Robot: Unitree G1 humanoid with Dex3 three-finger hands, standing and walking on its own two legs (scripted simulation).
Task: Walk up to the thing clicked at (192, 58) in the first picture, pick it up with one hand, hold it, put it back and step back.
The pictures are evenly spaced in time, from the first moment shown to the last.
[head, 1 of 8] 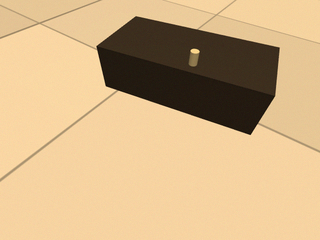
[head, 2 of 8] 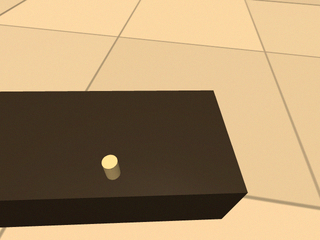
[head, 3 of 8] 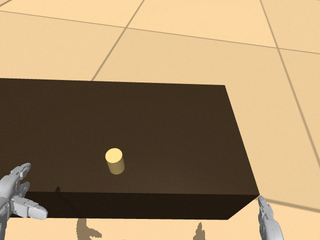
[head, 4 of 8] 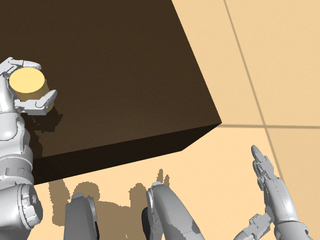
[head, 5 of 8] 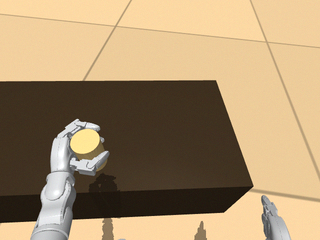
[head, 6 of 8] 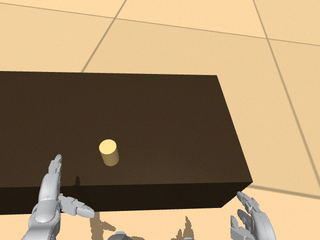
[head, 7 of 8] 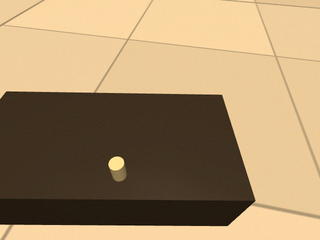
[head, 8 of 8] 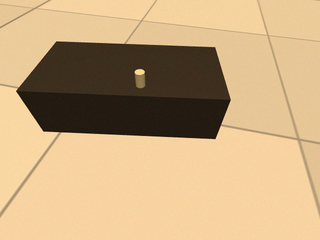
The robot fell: no
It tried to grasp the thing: yes
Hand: left
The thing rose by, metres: 0.30
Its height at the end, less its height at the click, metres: +0.00
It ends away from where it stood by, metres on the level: 0.00
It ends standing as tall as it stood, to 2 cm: yes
